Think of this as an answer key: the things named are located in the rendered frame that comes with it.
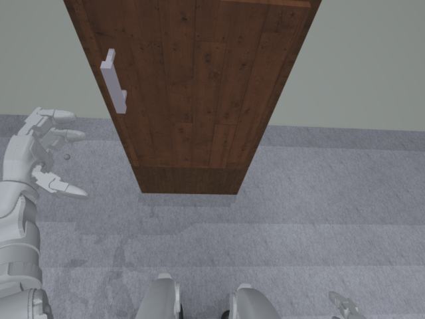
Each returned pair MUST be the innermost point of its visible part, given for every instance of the handle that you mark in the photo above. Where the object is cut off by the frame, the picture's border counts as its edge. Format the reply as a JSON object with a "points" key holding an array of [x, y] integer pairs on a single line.
{"points": [[118, 95]]}

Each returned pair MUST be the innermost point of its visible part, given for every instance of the cupboard door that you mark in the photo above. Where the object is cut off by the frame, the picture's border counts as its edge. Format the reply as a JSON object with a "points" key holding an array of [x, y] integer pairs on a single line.
{"points": [[200, 75]]}

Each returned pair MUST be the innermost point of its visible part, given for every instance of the left robot upper arm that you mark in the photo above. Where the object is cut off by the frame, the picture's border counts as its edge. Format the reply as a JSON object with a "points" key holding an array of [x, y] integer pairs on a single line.
{"points": [[27, 304]]}

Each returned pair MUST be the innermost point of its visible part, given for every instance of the robot thigh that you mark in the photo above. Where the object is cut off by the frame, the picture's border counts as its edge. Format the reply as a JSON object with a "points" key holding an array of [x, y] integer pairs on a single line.
{"points": [[161, 301], [249, 303]]}

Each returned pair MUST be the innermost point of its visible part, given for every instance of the left robot forearm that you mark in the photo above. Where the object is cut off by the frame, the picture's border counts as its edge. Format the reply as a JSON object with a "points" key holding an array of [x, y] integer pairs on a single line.
{"points": [[19, 238]]}

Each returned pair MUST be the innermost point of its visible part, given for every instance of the robot right thigh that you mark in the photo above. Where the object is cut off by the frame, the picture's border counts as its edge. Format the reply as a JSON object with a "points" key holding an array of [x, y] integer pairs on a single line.
{"points": [[249, 303]]}

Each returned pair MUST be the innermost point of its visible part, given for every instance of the robot left thigh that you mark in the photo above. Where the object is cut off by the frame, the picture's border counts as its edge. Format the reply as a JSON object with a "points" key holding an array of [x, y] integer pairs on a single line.
{"points": [[161, 301]]}

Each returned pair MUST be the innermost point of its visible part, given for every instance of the robot right hand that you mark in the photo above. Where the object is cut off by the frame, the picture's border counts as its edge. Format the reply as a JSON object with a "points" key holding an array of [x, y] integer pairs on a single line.
{"points": [[347, 307]]}

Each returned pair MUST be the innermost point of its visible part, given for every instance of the robot left hand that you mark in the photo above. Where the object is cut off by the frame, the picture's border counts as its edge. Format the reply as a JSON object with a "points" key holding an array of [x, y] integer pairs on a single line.
{"points": [[24, 153]]}

